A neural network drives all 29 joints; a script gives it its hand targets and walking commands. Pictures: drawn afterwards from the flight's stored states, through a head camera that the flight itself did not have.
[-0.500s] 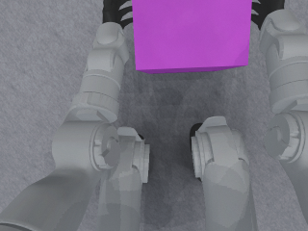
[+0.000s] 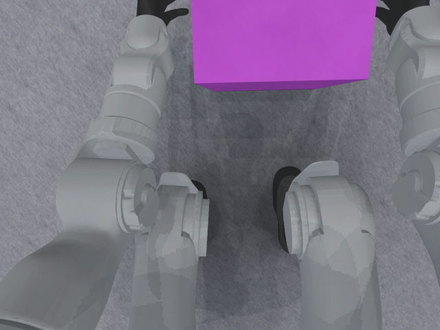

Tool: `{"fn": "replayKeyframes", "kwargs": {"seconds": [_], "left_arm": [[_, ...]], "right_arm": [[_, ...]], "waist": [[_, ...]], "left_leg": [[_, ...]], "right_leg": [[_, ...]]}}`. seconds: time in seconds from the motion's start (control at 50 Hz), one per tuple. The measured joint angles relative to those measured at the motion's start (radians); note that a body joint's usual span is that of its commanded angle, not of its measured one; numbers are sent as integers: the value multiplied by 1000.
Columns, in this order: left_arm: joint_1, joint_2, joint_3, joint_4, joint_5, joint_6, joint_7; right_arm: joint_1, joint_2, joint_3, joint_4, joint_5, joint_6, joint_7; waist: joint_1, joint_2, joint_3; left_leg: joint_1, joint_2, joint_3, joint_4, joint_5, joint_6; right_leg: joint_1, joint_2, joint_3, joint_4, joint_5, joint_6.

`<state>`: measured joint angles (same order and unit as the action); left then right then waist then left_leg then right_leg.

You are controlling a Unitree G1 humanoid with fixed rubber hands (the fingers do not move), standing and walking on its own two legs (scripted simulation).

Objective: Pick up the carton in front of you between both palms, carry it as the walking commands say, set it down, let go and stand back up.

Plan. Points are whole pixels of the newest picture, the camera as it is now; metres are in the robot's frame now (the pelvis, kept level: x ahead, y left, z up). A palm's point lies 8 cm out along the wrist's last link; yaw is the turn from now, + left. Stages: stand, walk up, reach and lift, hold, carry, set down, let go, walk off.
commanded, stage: set down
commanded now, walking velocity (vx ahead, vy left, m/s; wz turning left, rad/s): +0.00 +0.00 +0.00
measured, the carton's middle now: (270, 21) +0.53 -0.09 -0.25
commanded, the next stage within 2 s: let go in 1.22 s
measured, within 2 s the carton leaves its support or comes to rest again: neither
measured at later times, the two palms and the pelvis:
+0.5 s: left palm out of the picture +0.55 +0.08 -0.07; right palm out of the picture +0.51 -0.30 -0.07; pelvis +0.01 +0.00 +0.05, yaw -1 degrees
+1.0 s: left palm out of the picture +0.55 +0.08 +0.07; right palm out of the picture +0.52 -0.31 +0.08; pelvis +0.02 -0.01 +0.18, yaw -2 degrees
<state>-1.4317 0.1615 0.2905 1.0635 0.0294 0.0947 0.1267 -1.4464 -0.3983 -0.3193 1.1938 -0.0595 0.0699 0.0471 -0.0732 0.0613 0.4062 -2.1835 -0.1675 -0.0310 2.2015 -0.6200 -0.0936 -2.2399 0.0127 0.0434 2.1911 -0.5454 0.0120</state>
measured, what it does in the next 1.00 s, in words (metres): rises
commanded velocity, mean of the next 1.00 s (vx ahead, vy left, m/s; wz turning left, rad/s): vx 0.00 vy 0.00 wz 0.00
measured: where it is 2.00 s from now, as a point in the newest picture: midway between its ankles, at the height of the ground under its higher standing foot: (239, 229)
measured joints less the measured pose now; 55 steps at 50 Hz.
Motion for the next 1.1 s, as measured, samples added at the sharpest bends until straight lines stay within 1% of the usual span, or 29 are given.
{"fn": "replayKeyframes", "kwargs": {"seconds": [0.06, 0.14, 0.2, 0.26, 0.36, 0.4, 0.52, 0.6, 0.66, 0.74, 0.9, 1.1], "left_arm": [[13, 48, -80, 12, -95, -13, 19], [37, 88, -165, -22, -192, -21, 30], [48, 96, -199, -68, -227, -16, 41], [65, 92, -202, -124, -233, -4, 56], [125, 56, -170, -230, -203, 37, 82], [146, 38, -148, -251, -179, 56, 88], [175, -1, -63, -217, -105, 78, 76], [190, -10, -31, -204, -77, 74, 64], [205, -11, -25, -217, -70, 75, 59], [234, -10, -31, -262, -72, 86, 56], [300, -18, -37, -351, -69, 118, 52], [368, -40, -9, -360, -35, 111, 26]], "right_arm": [[15, -52, 52, 28, 93, -34, -29], [27, -110, 124, 8, 197, -53, -32], [26, -131, 160, -24, 248, -50, -28], [27, -130, 175, -62, 268, -35, -27], [70, -97, 156, -165, 238, 12, -28], [96, -83, 141, -194, 216, 34, -28], [146, -56, 100, -192, 157, 64, -13], [163, -46, 84, -187, 132, 65, -3], [174, -40, 73, -197, 118, 67, 0], [194, -33, 60, -234, 107, 79, 4], [248, -29, 44, -309, 104, 112, 22], [299, -2, 18, -305, 68, 104, 45]], "waist": [[8, -6, 23], [12, -7, 41], [13, -12, 38], [16, -16, 15], [14, -10, -56], [13, -9, -95], [16, -13, -230], [23, -17, -295], [27, -21, -325], [30, -24, -349], [33, -28, -382], [39, -36, -437]], "left_leg": [[4, 11, 1, 6, -5, 3], [4, 24, 6, 15, -9, 9], [1, 31, 10, 21, -12, 11], [2, 41, 13, 21, -16, 13], [31, 53, 20, -23, -20, 23], [50, 56, 22, -61, -17, 27], [93, 67, 22, -199, 8, 35], [115, 73, 20, -277, 26, 36], [133, 76, 18, -327, 38, 36], [164, 78, 13, -392, 53, 35], [266, 83, 3, -548, 89, 36], [435, 95, -4, -776, 147, 40]], "right_leg": [[2, -4, -6, 4, -1, -7], [-1, -14, -12, 14, -5, -16], [-6, -16, -14, 19, -5, -20], [-10, -9, -12, 18, -3, -20], [15, 1, -4, -25, -2, -14], [33, 3, -1, -61, -1, -12], [75, 12, 7, -195, 21, -10], [96, 17, 9, -272, 39, -11], [113, 19, 10, -320, 49, -12], [146, 20, 9, -384, 62, -14], [250, 24, 10, -537, 93, -17], [419, 29, 18, -759, 145, -20]]}}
